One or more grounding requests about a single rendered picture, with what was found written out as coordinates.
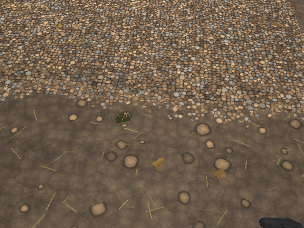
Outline robot right hand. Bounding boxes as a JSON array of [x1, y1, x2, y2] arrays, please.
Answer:
[[259, 218, 304, 228]]

